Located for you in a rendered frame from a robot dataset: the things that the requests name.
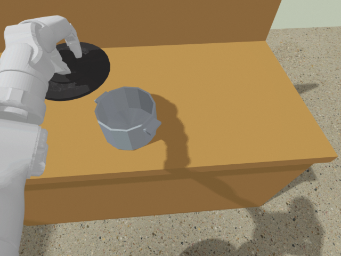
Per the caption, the knob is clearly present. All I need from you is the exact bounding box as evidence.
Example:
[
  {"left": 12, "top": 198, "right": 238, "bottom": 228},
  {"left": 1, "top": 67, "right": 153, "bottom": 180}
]
[{"left": 59, "top": 50, "right": 77, "bottom": 69}]

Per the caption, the robot left upper arm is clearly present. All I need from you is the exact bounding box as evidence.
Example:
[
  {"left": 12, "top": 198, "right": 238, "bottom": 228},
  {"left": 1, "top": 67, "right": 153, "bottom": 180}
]
[{"left": 0, "top": 119, "right": 48, "bottom": 256}]

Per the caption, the robot left hand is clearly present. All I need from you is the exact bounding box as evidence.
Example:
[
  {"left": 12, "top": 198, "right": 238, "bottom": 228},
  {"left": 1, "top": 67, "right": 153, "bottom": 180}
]
[{"left": 33, "top": 15, "right": 82, "bottom": 75}]

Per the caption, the lid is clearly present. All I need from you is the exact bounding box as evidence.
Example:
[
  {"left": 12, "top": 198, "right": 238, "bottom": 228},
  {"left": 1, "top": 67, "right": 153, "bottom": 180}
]
[{"left": 45, "top": 42, "right": 110, "bottom": 101}]

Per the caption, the robot left forearm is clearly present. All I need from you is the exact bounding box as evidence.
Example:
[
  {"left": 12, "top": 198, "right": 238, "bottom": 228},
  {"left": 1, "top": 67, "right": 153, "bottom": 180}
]
[{"left": 0, "top": 19, "right": 56, "bottom": 125}]

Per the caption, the table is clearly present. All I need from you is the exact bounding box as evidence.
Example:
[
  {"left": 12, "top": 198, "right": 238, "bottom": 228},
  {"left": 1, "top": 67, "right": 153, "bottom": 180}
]
[{"left": 0, "top": 0, "right": 338, "bottom": 226}]

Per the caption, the pot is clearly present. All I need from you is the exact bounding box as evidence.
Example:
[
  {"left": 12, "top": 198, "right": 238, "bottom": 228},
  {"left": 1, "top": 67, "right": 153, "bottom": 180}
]
[{"left": 94, "top": 86, "right": 161, "bottom": 150}]

